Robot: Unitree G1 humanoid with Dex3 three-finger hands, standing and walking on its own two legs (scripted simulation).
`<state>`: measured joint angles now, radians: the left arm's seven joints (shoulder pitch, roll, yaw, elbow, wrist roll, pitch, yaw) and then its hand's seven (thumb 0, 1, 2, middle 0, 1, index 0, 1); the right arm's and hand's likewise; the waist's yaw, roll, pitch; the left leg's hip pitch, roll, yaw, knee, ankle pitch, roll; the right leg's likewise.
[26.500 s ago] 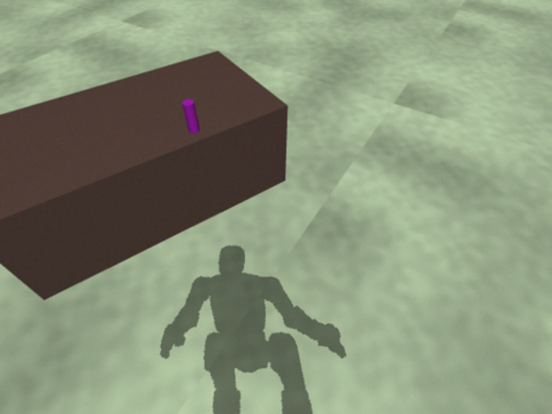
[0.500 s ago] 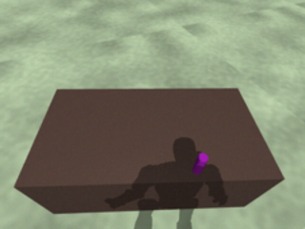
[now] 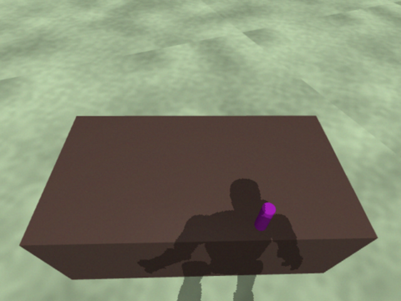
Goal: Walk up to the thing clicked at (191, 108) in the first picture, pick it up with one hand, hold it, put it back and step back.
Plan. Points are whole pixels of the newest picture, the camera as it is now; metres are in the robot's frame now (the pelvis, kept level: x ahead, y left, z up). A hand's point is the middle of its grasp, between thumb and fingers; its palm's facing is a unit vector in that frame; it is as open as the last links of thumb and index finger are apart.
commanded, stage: stand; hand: right
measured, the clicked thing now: (264, 217) +0.41 -0.21 -0.27
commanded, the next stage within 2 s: step back in 0.90 s
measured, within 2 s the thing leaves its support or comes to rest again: neither
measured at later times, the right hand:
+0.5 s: hand out of the picture +0.08 -0.25 -0.15, palm faces -0.02 +0.94 -0.35, open 7.3 cm
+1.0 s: hand out of the picture +0.06 -0.26 -0.16, palm faces -0.02 +0.93 -0.36, open 7.3 cm
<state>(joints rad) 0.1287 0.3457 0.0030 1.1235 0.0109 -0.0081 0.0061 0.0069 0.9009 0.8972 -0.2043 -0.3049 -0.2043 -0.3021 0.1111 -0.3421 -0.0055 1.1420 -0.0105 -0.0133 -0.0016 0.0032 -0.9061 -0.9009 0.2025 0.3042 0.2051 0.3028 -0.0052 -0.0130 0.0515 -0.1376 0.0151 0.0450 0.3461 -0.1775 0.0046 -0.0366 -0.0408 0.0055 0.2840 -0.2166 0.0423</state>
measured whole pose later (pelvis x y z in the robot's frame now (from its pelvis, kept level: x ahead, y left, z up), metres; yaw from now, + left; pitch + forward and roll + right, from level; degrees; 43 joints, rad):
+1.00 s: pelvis -0.02 +0.00 -0.01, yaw +0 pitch -2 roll +0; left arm 0.12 0.37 0.03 1.07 0.00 0.01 0.01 0.01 0.90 0.90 -0.21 -0.30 -0.21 -0.30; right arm 0.09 -0.35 -0.03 1.09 0.00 0.01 0.01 0.00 -0.91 -0.90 0.20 0.30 0.21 0.30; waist 0.00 -0.02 0.11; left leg -0.20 0.01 0.04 0.42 -0.18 0.01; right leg -0.14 -0.04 0.00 0.44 -0.25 0.02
